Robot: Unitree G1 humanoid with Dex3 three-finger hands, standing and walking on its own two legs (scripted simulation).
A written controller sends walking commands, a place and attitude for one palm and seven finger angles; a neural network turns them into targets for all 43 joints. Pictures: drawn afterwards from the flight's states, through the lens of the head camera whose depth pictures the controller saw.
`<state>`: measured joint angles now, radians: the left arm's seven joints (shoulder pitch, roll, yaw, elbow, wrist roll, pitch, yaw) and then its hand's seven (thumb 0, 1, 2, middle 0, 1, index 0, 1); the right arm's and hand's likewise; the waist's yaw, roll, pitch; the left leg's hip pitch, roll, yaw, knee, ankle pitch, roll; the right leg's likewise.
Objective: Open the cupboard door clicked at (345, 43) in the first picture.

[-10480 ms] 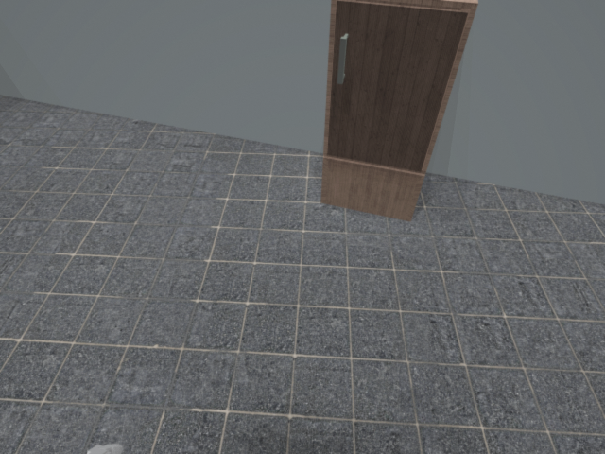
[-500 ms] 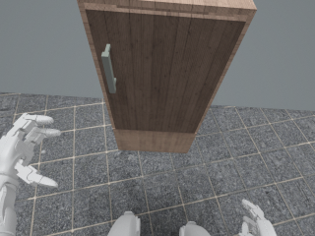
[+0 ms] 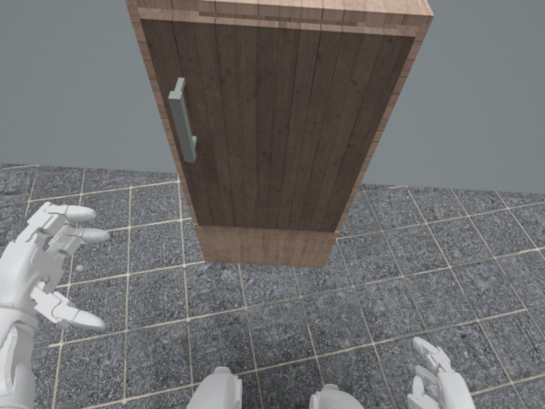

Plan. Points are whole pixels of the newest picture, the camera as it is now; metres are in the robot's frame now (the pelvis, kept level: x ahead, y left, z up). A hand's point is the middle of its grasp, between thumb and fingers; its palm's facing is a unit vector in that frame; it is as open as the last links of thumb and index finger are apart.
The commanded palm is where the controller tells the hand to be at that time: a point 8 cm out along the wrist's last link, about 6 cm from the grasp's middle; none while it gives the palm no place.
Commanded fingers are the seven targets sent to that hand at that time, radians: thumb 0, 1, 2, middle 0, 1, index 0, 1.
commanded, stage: move the hooked fingers beside the handle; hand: left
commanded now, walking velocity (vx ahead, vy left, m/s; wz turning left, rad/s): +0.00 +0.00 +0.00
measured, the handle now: (185, 122) +0.57 +0.20 +0.04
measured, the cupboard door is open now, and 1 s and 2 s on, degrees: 0 0 0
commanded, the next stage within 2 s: none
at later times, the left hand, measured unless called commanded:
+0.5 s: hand (101, 223) +0.35 +0.27 +0.05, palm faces +0.01 -1.00 -0.02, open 14.0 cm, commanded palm +0.34 +0.32 +0.05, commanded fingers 0.00 -0.50 0.30 -0.30 -1.20 -0.30 -1.20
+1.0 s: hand (130, 180) +0.44 +0.26 +0.04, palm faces +0.01 -1.00 -0.02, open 14.0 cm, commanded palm +0.42 +0.30 +0.04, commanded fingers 0.00 -0.50 0.30 -0.30 -1.20 -0.30 -1.20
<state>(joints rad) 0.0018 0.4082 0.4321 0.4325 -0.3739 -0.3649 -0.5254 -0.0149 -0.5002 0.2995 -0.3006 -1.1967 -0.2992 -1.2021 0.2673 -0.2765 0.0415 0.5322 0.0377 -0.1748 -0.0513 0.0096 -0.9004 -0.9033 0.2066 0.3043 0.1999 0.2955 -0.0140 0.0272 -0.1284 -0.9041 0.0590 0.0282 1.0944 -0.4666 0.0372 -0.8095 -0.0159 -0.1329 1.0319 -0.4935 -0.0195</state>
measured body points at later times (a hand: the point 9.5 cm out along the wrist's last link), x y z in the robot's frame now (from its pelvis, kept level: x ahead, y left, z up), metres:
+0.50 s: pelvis +0.00 +0.00 +0.00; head +0.09 +0.03 +0.44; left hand +0.35 +0.33 +0.05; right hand +0.12 -0.26 -0.10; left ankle +0.03 +0.09 -0.66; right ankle +0.01 -0.11 -0.66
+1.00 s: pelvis +0.00 +0.01 -0.01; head +0.12 +0.03 +0.42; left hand +0.43 +0.31 +0.04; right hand +0.06 -0.26 -0.11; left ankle +0.03 +0.09 -0.66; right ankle +0.01 -0.11 -0.66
